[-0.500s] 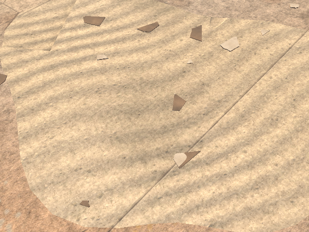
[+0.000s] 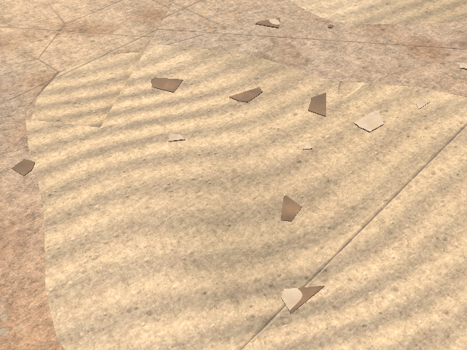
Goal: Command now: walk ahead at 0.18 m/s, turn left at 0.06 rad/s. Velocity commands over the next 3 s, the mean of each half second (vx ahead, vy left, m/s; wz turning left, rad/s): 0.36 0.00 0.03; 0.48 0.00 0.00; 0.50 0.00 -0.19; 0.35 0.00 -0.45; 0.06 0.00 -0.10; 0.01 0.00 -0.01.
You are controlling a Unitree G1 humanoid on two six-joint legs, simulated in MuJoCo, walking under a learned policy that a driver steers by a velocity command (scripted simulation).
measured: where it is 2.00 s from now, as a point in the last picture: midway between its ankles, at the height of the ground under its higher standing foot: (262, 214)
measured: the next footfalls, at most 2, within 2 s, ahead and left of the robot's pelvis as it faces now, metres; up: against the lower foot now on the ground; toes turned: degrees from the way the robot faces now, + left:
left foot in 0.22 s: +0.08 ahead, +0.12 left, +0.00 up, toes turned +1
right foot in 0.66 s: +0.42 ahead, -0.13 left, +0.00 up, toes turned -2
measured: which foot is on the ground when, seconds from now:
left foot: up 0.00-0.20, down 0.22-0.68, up 0.70-1.00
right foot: down 0.00-0.22, up 0.24-0.64, down 0.66-1.00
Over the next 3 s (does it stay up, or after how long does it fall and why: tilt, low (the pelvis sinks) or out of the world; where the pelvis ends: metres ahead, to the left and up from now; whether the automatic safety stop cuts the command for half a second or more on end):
stays up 1.03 -0.07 0.01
